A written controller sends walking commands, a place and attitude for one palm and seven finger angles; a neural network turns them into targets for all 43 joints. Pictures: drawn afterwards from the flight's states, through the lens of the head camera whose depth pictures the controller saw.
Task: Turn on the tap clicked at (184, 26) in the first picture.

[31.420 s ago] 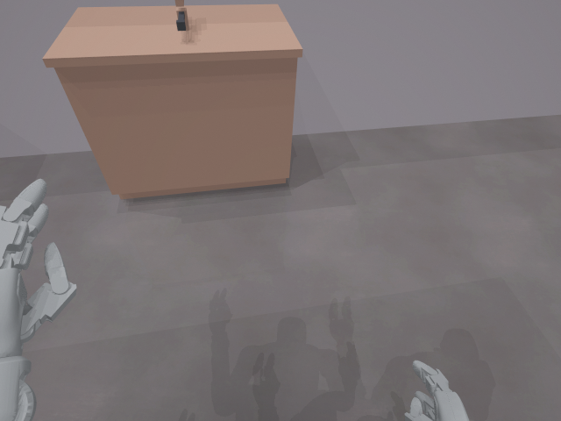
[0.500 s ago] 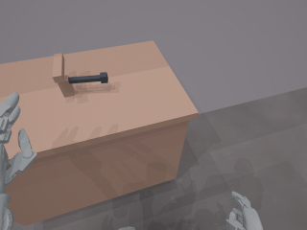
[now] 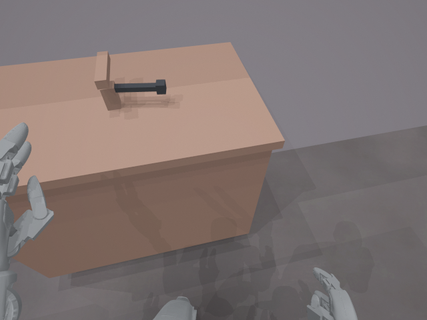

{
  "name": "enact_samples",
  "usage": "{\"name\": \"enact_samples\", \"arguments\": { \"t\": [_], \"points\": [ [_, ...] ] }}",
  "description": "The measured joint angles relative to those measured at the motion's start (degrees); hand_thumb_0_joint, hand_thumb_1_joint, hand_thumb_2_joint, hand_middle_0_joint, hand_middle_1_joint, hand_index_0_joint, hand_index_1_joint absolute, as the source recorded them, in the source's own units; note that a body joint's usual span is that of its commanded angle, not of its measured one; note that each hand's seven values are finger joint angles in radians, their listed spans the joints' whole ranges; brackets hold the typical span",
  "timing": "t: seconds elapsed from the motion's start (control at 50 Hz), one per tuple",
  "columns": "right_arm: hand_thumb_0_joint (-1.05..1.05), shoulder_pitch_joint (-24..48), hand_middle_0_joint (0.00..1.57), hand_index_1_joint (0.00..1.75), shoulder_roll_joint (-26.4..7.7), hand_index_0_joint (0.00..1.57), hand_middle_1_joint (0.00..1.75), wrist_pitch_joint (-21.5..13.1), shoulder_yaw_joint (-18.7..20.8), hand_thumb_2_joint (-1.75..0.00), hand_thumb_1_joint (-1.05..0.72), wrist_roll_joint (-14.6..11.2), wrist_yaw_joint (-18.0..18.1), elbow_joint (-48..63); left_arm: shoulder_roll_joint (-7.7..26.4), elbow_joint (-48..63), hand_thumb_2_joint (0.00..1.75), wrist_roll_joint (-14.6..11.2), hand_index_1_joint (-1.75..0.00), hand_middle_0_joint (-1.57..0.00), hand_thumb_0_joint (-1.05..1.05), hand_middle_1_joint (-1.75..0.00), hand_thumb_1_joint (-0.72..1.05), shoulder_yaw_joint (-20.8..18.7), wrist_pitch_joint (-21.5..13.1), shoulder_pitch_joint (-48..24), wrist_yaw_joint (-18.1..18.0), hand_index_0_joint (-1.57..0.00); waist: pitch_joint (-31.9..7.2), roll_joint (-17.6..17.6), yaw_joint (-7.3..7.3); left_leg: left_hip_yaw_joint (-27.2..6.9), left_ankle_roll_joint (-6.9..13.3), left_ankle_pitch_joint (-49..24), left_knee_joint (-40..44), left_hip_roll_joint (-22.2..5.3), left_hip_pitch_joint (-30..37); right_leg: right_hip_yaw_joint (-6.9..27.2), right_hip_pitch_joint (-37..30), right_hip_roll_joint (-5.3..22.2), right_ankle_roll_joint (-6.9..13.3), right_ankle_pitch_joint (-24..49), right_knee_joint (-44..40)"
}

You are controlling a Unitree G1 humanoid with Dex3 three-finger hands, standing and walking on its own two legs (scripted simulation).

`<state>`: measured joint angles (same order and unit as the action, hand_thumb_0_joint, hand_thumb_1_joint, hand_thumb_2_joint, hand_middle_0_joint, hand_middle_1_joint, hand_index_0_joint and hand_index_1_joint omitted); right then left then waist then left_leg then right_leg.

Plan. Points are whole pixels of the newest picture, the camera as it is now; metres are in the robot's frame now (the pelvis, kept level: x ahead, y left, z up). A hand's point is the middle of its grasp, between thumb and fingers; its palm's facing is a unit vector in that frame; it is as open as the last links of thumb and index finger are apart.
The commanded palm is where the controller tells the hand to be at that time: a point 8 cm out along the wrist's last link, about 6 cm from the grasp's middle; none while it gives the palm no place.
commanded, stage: step back with the hand held close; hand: left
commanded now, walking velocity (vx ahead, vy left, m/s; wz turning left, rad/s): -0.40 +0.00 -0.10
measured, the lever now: (161, 86) +0.65 +0.22 +0.05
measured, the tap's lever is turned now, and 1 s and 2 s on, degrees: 80 80 80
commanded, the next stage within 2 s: stop stepping back and stand still in 0.10 s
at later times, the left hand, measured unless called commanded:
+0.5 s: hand (36, 291) +0.12 +0.21 +0.17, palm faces +0.34 -0.86 -0.38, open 7.4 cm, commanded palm +0.07 +0.26 +0.19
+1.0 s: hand (13, 316) +0.10 +0.22 +0.17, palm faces +0.39 -0.84 -0.37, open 7.4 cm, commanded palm +0.05 +0.26 +0.19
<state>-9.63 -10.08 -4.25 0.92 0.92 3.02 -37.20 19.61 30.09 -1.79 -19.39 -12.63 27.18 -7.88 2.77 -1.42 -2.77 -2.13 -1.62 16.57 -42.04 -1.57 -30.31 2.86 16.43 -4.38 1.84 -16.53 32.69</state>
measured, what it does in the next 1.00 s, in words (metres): walks backwards: left foot, then left foot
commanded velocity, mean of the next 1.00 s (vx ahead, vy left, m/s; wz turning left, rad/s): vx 0.03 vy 0.01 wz -0.01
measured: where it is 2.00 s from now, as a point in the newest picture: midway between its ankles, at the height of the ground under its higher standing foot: outside the picture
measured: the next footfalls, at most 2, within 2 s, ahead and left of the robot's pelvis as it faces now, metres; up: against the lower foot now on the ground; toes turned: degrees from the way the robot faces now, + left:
left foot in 0.14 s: +0.04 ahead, +0.13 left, +0.00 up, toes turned +1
left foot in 0.58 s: -0.05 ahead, +0.12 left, +0.00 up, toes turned +0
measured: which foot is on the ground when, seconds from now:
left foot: up 0.00-0.12, down 0.14-0.36, up 0.38-0.56, down 0.58-1.00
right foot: down 0.00-1.00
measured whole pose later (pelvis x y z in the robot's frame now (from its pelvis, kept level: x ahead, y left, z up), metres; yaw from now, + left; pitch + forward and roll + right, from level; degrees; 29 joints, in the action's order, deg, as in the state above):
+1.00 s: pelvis -0.12 -0.01 +0.01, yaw -1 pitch -3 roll +1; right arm -13.1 -11.7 -5.5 0.0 0.4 3.9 -37.2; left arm 19.1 24.4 -2.1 -17.6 -9.1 26.6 -8.6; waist 1.0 -0.5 -0.1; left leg 0.9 -0.2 14.0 -29.3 -0.8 -12.0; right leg -1.6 15.2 -2.6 2.9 -11.4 29.4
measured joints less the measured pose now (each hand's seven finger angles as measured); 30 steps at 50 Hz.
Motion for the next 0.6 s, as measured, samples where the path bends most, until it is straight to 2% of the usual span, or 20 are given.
{"name": "enact_samples", "arguments": {
  "t": [0.06,0.1,0.14,0.16,0.2,0.26,0.32,0.34,0.38,0.42,0.46,0.5,0.56,0.6],
  "points": [
    [0.01,0.7,0.21,0.30,0.3,0.20,0.30,1.5,-0.7,-0.90,-0.91,0.1,0.3,0.7,0.4,0.3,0.90,0.1,-0.31,-0.21,0.01,-0.30,0.89,1.5,1.3,0.4,0.7,-0.21,-0.7,2.7,-0.05,2.2,0.1,3.5,-2.5,2.0,2.8,1.5,0.2,2.0,-0.5,2.3,-2.7],
    [0.01,1.3,0.21,0.30,0.2,0.20,0.30,2.2,-1.1,-0.90,-0.91,0.1,0.5,2.0,1.3,0.1,0.90,0.0,-0.31,-0.21,0.01,-0.30,0.89,1.4,1.8,0.2,0.8,-0.21,-1.0,3.5,0.63,3.3,0.3,1.1,2.9,2.1,6.9,2.0,1.1,2.6,-0.8,3.5,-3.4],
    [0.01,2.0,0.21,0.30,-0.7,0.21,0.30,2.4,-1.0,-0.90,-0.91,-0.2,0.7,4.0,2.3,0.6,0.90,-0.3,-0.31,-0.21,0.01,-0.30,0.89,1.0,2.2,-0.5,0.7,-0.21,-1.3,2.3,1.56,3.1,1.3,-7.2,11.3,0.7,11.5,1.4,2.9,1.6,-1.3,3.8,-2.3],
    [0.01,2.7,0.21,0.30,-0.7,0.21,0.30,2.3,-0.6,-0.90,-0.91,-0.5,0.8,4.3,3.3,0.7,0.90,-0.5,-0.31,-0.21,0.01,-0.30,0.89,0.5,2.1,-1.3,0.8,-0.21,-0.8,2.8,1.93,3.4,1.6,-4.9,13.1,0.9,12.2,1.5,4.1,1.9,-1.6,3.5,-0.8],
    [0.01,4.0,0.20,0.30,0.2,0.20,0.30,2.2,-0.1,-0.90,-0.91,-0.5,0.6,4.7,4.9,0.0,0.90,-1.1,-0.31,-0.21,0.01,-0.30,0.89,-0.9,2.1,-2.3,0.8,-0.21,0.5,4.8,1.78,4.8,1.7,-4.6,13.8,1.9,12.1,2.4,6.6,2.5,-2.3,-1.0,4.3],
    [0.01,3.7,0.20,0.30,0.5,0.20,0.30,0.5,-0.1,-0.90,-0.91,-0.3,-0.2,5.5,4.7,0.1,0.90,-1.4,-0.31,-0.21,0.01,-0.30,0.89,-1.8,3.6,-1.4,0.8,-0.21,1.3,4.1,1.78,5.4,1.5,-7.2,15.3,1.0,12.3,0.7,7.6,1.8,-3.0,-6.0,10.6],
    [0.01,1.6,0.20,0.30,0.3,0.20,0.30,-0.7,-0.6,-0.90,-0.91,-0.9,-0.8,6.2,3.7,0.7,0.90,-1.4,-0.31,-0.21,0.02,-0.30,0.89,-1.4,4.9,0.8,0.4,-0.21,0.5,2.8,1.64,5.6,0.9,-8.3,15.3,-0.3,11.9,-1.8,3.7,2.2,-3.3,-5.4,6.1],
    [0.01,0.6,0.20,0.30,0.1,0.20,0.30,-0.9,-0.8,-0.90,-0.91,-1.1,-0.7,6.5,3.6,0.8,0.90,-1.3,-0.31,-0.21,0.02,-0.30,0.89,-1.3,5.1,1.5,0.3,-0.21,-0.1,2.7,1.62,5.7,0.8,-7.8,14.1,-0.5,11.0,-2.1,1.3,2.5,-3.1,-4.1,1.9],
    [0.00,-0.1,0.21,0.30,-0.7,0.20,0.30,-0.6,-0.9,-0.90,-0.91,-1.1,-0.5,5.6,2.3,0.0,0.90,-0.8,-0.31,-0.21,0.01,-0.30,0.89,-0.5,5.2,1.5,0.3,-0.21,-0.2,1.4,1.41,4.8,0.9,-1.8,9.2,-1.2,8.7,-2.6,0.8,1.5,-0.4,2.0,-0.9],
    [0.00,-1.1,0.21,0.30,-1.3,0.20,0.30,0.0,-0.7,-0.90,-0.91,-1.1,-0.3,3.4,1.2,-1.0,0.90,-0.6,-0.31,-0.21,0.01,-0.30,0.89,1.0,5.9,0.8,0.3,-0.21,-0.8,1.2,1.36,3.3,1.1,2.6,1.9,-0.1,6.8,-2.8,0.7,1.3,1.5,3.6,-2.0],
    [0.01,-2.7,0.21,0.30,-1.8,0.20,0.30,0.4,-0.7,-0.90,-0.91,-1.1,0.0,1.5,0.5,-2.3,0.90,-0.5,-0.31,-0.21,0.01,-0.30,0.89,2.1,6.1,0.4,0.0,-0.21,-2.0,2.0,1.64,3.2,1.4,3.8,-2.1,1.2,7.0,-2.5,0.1,1.9,1.9,4.7,-3.7],
    [0.01,-4.5,0.21,0.30,-2.2,0.20,0.30,0.7,-0.7,-0.90,-0.91,-1.2,0.4,0.6,0.3,-3.7,0.90,-0.5,-0.31,-0.21,0.01,-0.30,0.89,2.4,6.1,0.3,-0.4,-0.21,-3.2,2.8,2.42,3.8,2.0,4.5,0.1,1.7,9.7,-2.5,-0.2,2.4,1.8,5.5,-4.9],
    [0.01,-6.8,0.21,0.30,-3.7,0.20,0.30,0.5,-0.3,-0.90,-0.91,-1.1,1.1,0.7,0.4,-4.9,0.90,-0.6,-0.31,-0.21,0.01,-0.30,0.89,2.3,5.7,-0.1,-1.0,-0.21,-4.6,1.9,4.08,3.3,3.5,6.6,10.1,1.2,16.1,-3.6,0.4,2.2,1.5,5.4,-4.3],
    [0.01,-7.2,0.20,0.30,-4.2,0.20,0.30,0.4,0.4,-0.90,-0.91,-1.1,1.5,0.5,0.8,-5.3,0.90,-0.8,-0.31,-0.21,0.01,-0.30,0.89,1.8,5.3,-0.7,-1.3,-0.21,-4.1,1.5,5.00,2.4,3.2,1.6,13.1,1.1,17.2,-4.3,1.0,2.2,1.1,4.7,-2.7]
  ]
}}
